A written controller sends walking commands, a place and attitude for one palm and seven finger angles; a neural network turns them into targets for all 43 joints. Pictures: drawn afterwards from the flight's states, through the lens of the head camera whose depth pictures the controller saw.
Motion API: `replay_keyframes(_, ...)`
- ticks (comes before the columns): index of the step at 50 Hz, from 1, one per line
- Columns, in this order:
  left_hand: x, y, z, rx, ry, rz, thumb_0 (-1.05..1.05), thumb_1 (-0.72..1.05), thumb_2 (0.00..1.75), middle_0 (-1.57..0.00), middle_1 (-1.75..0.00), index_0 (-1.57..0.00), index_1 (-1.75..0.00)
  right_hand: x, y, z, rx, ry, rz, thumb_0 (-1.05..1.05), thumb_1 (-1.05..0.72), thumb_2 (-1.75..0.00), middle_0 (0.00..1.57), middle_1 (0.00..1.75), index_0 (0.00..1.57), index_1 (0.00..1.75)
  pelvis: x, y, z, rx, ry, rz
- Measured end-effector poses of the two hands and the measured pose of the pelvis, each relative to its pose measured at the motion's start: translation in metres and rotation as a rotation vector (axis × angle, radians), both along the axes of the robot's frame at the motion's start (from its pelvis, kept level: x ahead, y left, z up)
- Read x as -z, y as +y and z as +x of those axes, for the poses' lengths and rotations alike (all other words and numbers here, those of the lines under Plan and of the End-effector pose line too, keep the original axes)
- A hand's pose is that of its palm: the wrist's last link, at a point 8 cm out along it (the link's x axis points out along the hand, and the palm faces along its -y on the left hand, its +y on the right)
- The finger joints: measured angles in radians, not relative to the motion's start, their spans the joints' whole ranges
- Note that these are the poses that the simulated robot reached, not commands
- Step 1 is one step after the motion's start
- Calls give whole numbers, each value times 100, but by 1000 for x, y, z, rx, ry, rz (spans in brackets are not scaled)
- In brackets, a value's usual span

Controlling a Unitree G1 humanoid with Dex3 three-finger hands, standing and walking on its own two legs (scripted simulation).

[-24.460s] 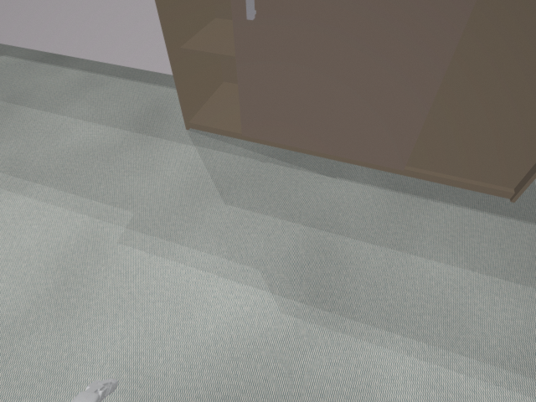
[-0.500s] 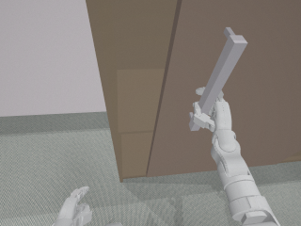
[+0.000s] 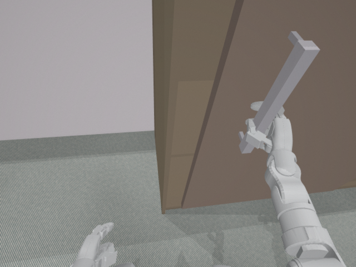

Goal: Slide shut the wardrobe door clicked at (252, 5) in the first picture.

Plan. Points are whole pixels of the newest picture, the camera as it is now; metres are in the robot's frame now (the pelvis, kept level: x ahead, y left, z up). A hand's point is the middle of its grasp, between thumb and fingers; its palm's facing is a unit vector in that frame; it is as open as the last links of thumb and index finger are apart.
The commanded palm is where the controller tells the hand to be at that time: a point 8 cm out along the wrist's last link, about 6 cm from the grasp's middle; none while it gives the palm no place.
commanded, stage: step sideways, sliding the door along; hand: right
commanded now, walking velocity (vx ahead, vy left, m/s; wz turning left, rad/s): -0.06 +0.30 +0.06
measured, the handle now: (264, 104) +0.42 -0.21 +0.13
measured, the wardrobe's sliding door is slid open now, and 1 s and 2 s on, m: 0.08 0.00 0.00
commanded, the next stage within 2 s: stop walking and hold the door there in 0.96 s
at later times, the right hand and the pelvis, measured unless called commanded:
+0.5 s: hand (215, 134) +0.37 -0.10 +0.09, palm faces +0.26 +0.96 -0.12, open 6.2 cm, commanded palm +0.34 -0.07 +0.08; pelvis +0.01 +0.09 +0.01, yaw +0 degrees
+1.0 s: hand (213, 131) +0.38 -0.10 +0.08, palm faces +0.50 +0.85 -0.15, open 7.1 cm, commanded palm +0.34 -0.05 +0.08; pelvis +0.05 +0.18 +0.01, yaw +2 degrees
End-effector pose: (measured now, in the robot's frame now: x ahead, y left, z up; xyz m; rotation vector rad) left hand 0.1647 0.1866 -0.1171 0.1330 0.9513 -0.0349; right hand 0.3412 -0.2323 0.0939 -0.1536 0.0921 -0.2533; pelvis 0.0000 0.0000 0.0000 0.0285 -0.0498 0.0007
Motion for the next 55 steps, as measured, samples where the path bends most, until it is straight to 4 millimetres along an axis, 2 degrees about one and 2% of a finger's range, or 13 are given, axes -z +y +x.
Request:
replay_keyframes(8, -18, 74, 5, -90, -63, 120, 1, 90, 89, -20, -30, -20, -30, -1, 24, -2, 34, 18, 32, 2, -67, -83, 29, 124, 28, 139, -5, 27, 1, 15, 25, -35)
replay_keyframes(12, -13, 99, 5, -77, -57, 108, 1, 91, 90, -19, -30, -19, -30, 0, 39, -3, 49, 0, 17, 2, -66, -83, 31, 125, 27, 139, 2, 52, 3, 11, 10, -34)
replay_keyframes(15, -11, 109, 3, -80, -26, 95, 1, 91, 90, -19, -30, -19, -30, 0, 51, -3, 68, 3, 26, 2, -66, -84, 31, 126, 27, 139, -1, 66, 5, 23, 15, -36)
replay_keyframes(19, -21, 118, -2, -74, -20, 118, 1, 91, 90, -19, -30, -19, -30, 0, 67, -4, 58, 10, 43, 3, -67, -83, 29, 127, 29, 139, -11, 72, 8, 10, 42, -55)
replay_keyframes(23, -24, 122, -3, -81, -38, 122, 1, 91, 90, -20, -30, -20, -30, 1, 80, -5, 11, -13, 37, 3, -68, -81, 29, 130, 30, 139, -8, 78, 8, 8, 31, -46)
replay_keyframes(31, -25, 129, 6, 3, -1, 36, 1, 90, 89, -20, -30, -20, -30, 0, 91, -6, 108, -2, 67, 4, -67, -82, 30, 127, 29, 140, -15, 120, 18, -22, 29, 9)
replay_keyframes(35, -10, 150, 20, 15, -13, 5, 1, 90, 89, -20, -30, -20, -30, 1, 93, -6, 178, -30, 14, 3, -63, -83, 35, 127, 26, 140, 0, 150, 27, -24, 13, 5)
replay_keyframes(37, -8, 167, 26, -9, -12, 18, 1, 90, 89, -20, -30, -20, -30, 1, 95, -6, 213, -26, 3, 2, -61, -84, 37, 128, 24, 139, 0, 160, 31, -11, 13, 3)
replay_keyframes(42, -18, 214, 33, -73, -31, 129, 1, 90, 89, -20, -30, -20, -30, 0, 97, -6, 242, -19, 18, 3, -61, -84, 36, 126, 23, 139, -5, 162, 38, -7, 37, -21)
replay_keyframes(45, -31, 234, 33, -98, -46, 183, 1, 90, 89, -20, -30, -20, -30, 0, 97, -6, 236, -21, 17, 3, -62, -83, 36, 126, 22, 139, -8, 165, 40, -4, 38, -13)
replay_keyframes(48, -37, 244, 34, -88, -51, 187, 1, 91, 89, -19, -30, -19, -30, 1, 98, -6, 251, -27, 11, 2, -62, -83, 36, 126, 19, 140, -9, 176, 42, -21, 27, -5)
replay_keyframes(51, -33, 248, 39, -74, -68, 159, 1, 91, 90, -19, -30, -19, -30, 2, 100, -6, 288, -42, -1, 2, -60, -84, 38, 126, 16, 140, -4, 187, 49, -25, 7, -6)
replay_keyframes(55, -32, 244, 43, -94, -79, 149, 1, 91, 90, -19, -30, -19, -30, 1, 99, -6, 297, -33, -7, 2, -59, -83, 38, 126, 14, 140, -8, 182, 56, -28, 23, -4)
